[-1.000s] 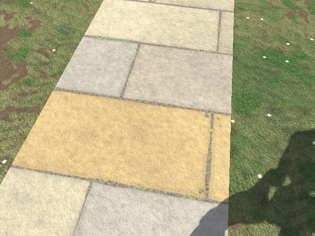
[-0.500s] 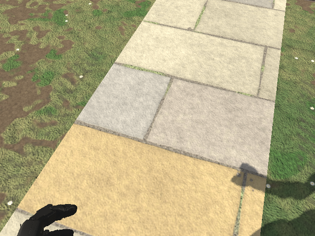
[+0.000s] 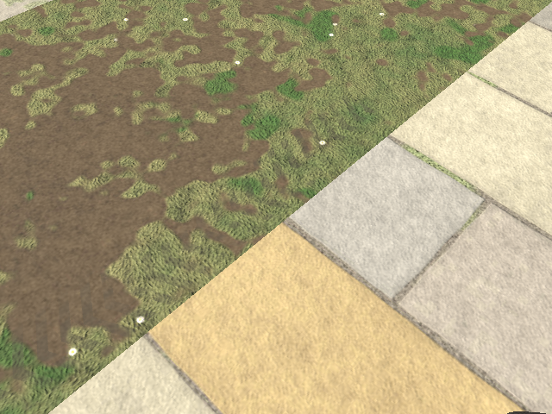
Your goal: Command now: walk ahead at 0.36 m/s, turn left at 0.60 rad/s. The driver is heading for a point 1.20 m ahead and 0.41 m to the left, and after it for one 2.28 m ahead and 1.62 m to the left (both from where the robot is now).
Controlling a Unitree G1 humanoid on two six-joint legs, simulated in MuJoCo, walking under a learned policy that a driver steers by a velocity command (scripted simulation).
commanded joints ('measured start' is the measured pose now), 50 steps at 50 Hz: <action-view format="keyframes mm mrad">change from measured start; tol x32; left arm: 1 -86 24 -11 -152 47 -33 -4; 50 75 149 -4 -145 12 -54 -4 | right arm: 1 316 -339 -105 9 8 -23 -25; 43 -99 -53 10 -136 7 -62 27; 50 223 -244 -56 -123 -25 -65 8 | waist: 1 -114 347 -178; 21 20 147 -80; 23 22 -314 -346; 43 42 -58 62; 50 -130 106 -456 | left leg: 1 640 271 -642 -208 -40 294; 19 213 142 -420 -225 112 120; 25 -440 -22 -225 754 -259 -43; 46 33 -90 73 10 119 57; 48 574 146 -301 17 685 161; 50 716 313 -688 -136 610 340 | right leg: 1 -623 97 44 614 -194 1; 21 -44 101 283 -27 271 -65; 24 452 -306 1041 -225 -286 -284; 29 45 -155 512 -292 106 -204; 42 161 -167 111 -324 444 -175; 46 193 -138 32 80 1059 -114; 47 46 -93 18 322 925 -63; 48 -282 17 36 662 -76 -8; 50 -543 95 348 971 -269 13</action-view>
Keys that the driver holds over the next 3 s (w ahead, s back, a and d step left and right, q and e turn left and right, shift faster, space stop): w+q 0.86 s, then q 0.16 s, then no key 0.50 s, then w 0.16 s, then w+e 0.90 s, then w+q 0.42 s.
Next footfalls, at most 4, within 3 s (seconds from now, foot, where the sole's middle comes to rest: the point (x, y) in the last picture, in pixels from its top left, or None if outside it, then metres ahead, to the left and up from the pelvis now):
0.44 right None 0.38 -0.08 -0.77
0.94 left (164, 377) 0.53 0.29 -0.77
1.40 right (230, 307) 0.72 0.15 -0.77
2.14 right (180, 233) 0.95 0.32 -0.77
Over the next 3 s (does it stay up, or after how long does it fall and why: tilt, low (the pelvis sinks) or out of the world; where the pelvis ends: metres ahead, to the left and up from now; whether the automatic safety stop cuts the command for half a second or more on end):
stays up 1.16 0.49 0.01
